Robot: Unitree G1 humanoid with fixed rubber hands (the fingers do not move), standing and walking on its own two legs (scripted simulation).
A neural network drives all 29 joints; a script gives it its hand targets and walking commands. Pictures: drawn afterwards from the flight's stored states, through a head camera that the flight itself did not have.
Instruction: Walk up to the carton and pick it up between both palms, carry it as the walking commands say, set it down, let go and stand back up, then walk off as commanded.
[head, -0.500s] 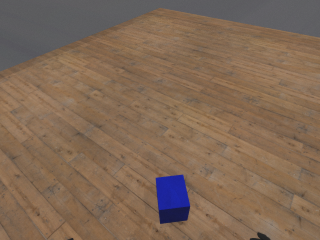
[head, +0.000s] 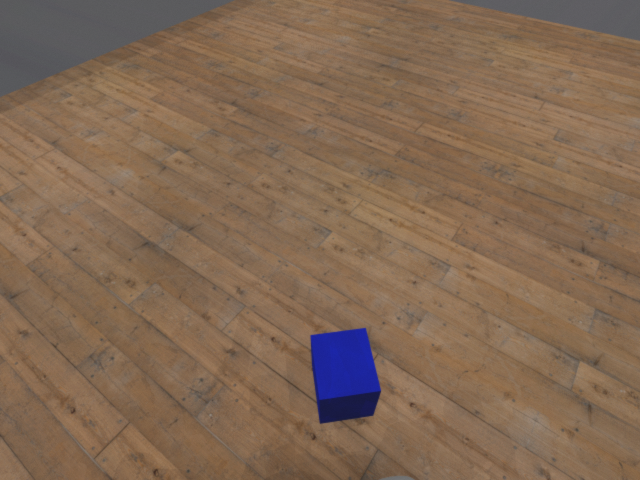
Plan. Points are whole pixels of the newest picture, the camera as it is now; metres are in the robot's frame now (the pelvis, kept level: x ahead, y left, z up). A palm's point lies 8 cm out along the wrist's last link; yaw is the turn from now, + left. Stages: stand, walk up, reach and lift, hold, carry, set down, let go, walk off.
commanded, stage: walk off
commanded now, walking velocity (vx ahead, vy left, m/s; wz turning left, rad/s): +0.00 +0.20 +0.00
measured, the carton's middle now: (342, 376) +0.49 -0.08 -0.66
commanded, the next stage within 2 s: stand in 1.70 s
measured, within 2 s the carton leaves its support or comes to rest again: neither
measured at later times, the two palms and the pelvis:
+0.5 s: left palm out of the picture +0.09 +0.33 -0.14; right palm out of the picture -0.02 -0.19 -0.12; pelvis +0.00 +0.08 +0.00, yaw -5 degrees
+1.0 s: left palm out of the picture +0.03 +0.37 -0.14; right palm out of the picture -0.01 -0.14 -0.14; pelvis +0.00 +0.12 -0.01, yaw -5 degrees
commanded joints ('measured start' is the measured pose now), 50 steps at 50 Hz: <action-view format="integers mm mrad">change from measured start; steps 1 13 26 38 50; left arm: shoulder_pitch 119 -39 -18 126 17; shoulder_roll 209 69 66 110 157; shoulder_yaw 26 -6 -25 -19 35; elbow -31 -42 -13 27 -16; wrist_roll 59 23 8 36 56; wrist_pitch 6 7 6 -5 -16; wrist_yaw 54 47 57 81 63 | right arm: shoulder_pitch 66 104 71 16 31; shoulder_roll -119 -66 -104 -89 -50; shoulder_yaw -53 -11 -21 -40 -42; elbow -56 -53 -61 -107 -92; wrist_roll -58 -68 -74 -78 -41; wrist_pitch -5 -24 -21 6 -13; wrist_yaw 5 -2 -24 12 19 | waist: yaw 139 29 39 102 74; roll -187 169 145 -42 -245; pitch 38 6 -78 34 21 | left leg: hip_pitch -228 57 184 -431 -127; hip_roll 41 281 244 79 123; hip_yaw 1 -135 -47 -56 9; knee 279 -277 -148 592 70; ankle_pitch -183 659 907 -163 -58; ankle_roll -39 57 88 -67 -65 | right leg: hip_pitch -7 -334 -290 104 -59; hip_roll -368 19 -16 -460 -308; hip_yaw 565 -33 -143 440 248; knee -341 558 353 -265 -178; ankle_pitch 107 -271 -215 478 424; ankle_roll -239 24 30 -302 -141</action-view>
